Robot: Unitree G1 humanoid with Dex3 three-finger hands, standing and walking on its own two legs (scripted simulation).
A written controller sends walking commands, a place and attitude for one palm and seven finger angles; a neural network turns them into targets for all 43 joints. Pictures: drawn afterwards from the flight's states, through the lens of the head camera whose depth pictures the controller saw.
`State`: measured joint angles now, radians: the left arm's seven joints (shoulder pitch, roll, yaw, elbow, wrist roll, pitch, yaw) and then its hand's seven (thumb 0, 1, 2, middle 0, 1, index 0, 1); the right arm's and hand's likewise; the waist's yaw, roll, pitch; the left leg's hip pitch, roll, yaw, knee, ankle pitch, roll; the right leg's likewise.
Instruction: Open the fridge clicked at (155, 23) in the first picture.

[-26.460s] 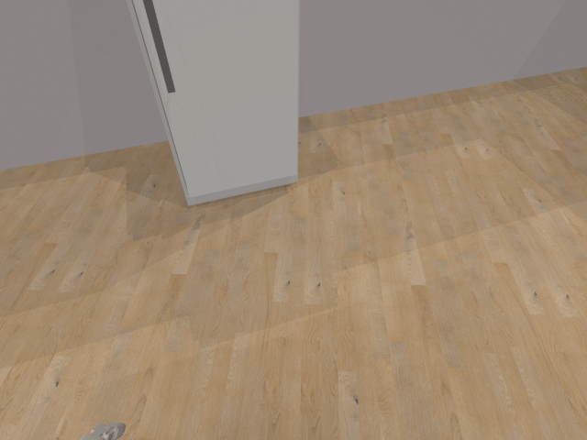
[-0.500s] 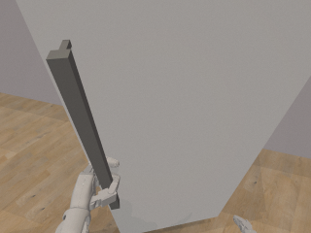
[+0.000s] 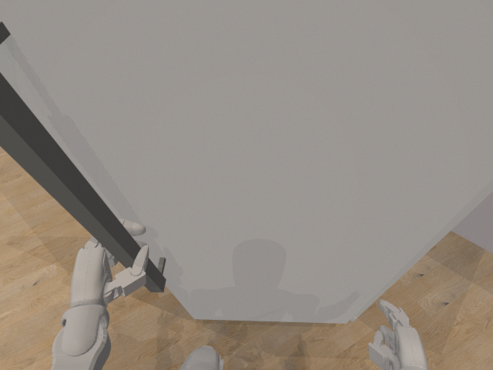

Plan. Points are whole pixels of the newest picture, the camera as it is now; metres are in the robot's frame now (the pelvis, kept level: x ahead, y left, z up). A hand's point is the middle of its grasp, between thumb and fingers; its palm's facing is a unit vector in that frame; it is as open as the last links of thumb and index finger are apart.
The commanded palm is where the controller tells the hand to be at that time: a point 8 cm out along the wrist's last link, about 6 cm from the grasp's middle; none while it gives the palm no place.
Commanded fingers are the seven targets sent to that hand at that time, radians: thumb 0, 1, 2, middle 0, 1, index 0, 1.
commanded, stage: walk backward, drawing the door open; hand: left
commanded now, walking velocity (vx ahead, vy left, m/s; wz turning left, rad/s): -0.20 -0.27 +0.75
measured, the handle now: (110, 213) +0.30 +0.20 +0.13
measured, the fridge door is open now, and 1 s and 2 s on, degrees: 38 76 67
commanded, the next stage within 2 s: stop walking and hold the door back in 0.68 s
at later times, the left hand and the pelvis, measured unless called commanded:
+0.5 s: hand out of the picture +0.09 +0.12 +0.05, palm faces +0.58 -0.78 -0.22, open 5.9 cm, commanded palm +0.04 +0.14 +0.05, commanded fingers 0.00 0.90 0.90 -0.45 -1.40 -0.45 -1.40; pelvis -0.04 -0.17 +0.01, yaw +23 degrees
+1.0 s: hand out of the picture -0.02 +0.03 +0.04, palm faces +0.82 -0.54 -0.19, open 5.7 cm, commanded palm -0.04 +0.07 +0.04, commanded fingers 0.00 0.90 0.90 -0.45 -1.40 -0.45 -1.40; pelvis -0.09 -0.29 +0.01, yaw +43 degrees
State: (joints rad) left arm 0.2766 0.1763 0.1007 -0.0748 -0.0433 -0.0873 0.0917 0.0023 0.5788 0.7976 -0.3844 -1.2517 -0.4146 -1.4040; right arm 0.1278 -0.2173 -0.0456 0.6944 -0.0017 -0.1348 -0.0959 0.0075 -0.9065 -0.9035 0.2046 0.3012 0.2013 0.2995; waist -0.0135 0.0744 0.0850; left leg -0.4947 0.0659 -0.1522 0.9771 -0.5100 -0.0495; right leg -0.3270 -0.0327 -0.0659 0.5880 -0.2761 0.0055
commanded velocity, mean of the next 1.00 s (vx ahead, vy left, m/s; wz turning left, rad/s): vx -0.12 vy -0.16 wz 0.57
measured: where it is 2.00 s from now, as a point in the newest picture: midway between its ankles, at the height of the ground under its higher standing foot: outside the picture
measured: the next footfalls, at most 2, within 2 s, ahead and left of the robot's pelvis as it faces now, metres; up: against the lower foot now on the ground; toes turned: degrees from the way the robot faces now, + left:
left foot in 0.22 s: -0.04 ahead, +0.04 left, +0.00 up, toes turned +17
right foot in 0.56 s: +0.07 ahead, -0.30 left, +0.00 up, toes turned +23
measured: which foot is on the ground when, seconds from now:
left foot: up 0.00-0.20, down 0.22-0.56, up 0.58-0.84, down 0.86-1.00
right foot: down 0.00-0.22, up 0.24-0.54, down 0.56-0.86, up 0.88-1.00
